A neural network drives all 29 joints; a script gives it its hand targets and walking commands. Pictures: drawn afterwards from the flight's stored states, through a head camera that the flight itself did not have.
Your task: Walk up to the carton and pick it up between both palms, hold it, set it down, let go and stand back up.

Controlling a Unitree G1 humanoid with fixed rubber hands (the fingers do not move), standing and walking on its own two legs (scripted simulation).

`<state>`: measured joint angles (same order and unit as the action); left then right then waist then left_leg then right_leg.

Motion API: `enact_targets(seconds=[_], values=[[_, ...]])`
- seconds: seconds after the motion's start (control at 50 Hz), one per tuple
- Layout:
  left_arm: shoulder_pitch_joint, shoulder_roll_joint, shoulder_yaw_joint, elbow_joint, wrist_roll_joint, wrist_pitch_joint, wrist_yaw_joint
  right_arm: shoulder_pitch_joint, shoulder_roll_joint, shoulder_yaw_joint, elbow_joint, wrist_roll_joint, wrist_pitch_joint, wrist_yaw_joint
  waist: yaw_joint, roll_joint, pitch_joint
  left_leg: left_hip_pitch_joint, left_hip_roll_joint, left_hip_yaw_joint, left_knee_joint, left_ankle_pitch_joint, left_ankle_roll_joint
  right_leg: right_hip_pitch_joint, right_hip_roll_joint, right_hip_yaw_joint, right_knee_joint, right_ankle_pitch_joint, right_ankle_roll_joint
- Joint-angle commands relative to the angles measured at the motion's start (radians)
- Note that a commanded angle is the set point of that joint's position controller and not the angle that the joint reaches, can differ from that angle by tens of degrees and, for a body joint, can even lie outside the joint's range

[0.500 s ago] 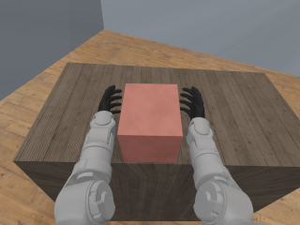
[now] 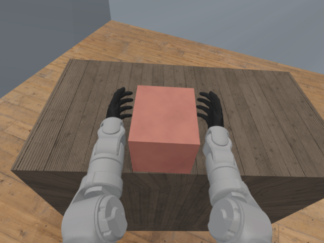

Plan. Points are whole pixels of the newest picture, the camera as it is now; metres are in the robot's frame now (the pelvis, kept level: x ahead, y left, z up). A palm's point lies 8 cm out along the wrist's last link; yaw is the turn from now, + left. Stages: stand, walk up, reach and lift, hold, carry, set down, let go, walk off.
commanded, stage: set down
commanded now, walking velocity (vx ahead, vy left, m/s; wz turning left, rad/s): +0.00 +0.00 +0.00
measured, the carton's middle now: (163, 129) +0.43 -0.02 +0.03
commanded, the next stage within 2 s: none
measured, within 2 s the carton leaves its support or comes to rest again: neither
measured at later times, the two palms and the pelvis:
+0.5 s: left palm (115, 119) +0.42 +0.10 +0.09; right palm (214, 124) +0.40 -0.15 +0.09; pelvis +0.00 +0.00 +0.00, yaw -1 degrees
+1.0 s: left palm (116, 119) +0.42 +0.10 +0.08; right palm (214, 125) +0.40 -0.15 +0.09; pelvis +0.00 +0.00 +0.00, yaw -1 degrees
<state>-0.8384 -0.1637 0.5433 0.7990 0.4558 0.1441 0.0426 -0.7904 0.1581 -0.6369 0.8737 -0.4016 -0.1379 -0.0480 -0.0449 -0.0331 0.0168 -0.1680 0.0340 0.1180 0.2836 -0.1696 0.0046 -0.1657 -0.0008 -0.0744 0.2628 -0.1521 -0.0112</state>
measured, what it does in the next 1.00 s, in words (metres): stands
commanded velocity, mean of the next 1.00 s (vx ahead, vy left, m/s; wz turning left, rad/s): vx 0.00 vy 0.00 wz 0.00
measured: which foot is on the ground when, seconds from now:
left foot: down 0.00-1.00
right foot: down 0.00-1.00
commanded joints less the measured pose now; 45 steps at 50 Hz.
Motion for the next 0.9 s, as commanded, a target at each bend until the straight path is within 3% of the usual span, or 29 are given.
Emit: enact_targets(seconds=[0.0, 0.12, 0.88], values=[[-0.503, -0.341, -0.205, -0.032, -0.008, -0.045, -0.084, -0.512, 0.369, 0.260, -0.001, -0.033, -0.038, 0.147, 0.018, 0.017, -0.497, 0.133, -0.011, 0.018, 0.005, 0.279, -0.007, 0.239, 0.009, -0.042, 0.061, 0.476, 0.075], [-0.457, -0.341, -0.194, -0.027, 0.007, -0.048, -0.084, -0.488, 0.368, 0.269, -0.012, -0.038, -0.044, 0.150, 0.032, 0.011, -0.478, 0.122, -0.010, 0.021, 0.010, 0.293, -0.001, 0.240, 0.010, -0.039, 0.060, 0.478, 0.074], [-0.297, -0.337, -0.161, -0.074, 0.056, -0.030, -0.102, -0.315, 0.345, 0.247, -0.025, -0.058, 0.001, 0.166, 0.041, 0.014, -0.328, 0.147, -0.018, 0.016, 0.008, 0.294, 0.014, 0.149, 0.015, -0.034, 0.031, 0.356, 0.073]])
